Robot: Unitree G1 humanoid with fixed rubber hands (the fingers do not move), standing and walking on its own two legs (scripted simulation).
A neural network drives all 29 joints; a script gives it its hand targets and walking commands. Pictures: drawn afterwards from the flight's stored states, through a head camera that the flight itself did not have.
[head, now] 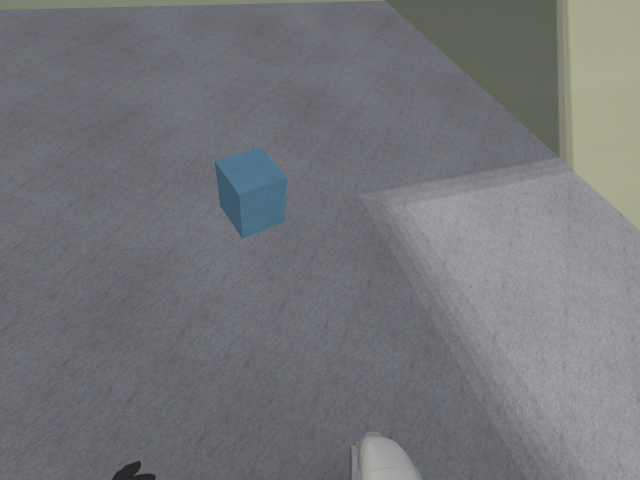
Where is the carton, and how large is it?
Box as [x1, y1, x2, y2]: [215, 147, 286, 238]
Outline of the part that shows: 260,147 215,161 220,205 242,238 284,221 286,177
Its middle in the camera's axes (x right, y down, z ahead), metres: -0.28 -0.18 +1.59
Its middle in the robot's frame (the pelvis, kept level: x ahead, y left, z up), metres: +1.24 +0.11 -0.66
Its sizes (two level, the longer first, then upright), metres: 0.210 0.200 0.250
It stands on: the floor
